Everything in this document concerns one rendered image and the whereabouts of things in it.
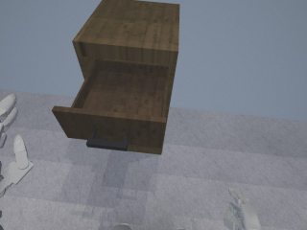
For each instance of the drawer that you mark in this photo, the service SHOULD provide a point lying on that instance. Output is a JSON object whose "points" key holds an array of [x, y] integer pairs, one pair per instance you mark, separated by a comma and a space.
{"points": [[119, 97]]}

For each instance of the handle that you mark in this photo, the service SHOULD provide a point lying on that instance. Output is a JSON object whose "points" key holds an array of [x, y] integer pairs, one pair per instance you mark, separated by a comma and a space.
{"points": [[107, 144]]}

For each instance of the robot left hand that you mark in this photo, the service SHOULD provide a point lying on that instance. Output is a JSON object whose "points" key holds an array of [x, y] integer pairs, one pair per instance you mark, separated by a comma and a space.
{"points": [[16, 170]]}

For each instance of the robot right hand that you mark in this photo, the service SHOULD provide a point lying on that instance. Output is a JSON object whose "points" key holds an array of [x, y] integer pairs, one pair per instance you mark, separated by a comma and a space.
{"points": [[245, 217]]}

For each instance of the cabinet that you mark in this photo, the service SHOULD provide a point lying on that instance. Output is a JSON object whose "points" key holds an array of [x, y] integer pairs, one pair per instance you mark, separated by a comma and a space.
{"points": [[132, 31]]}

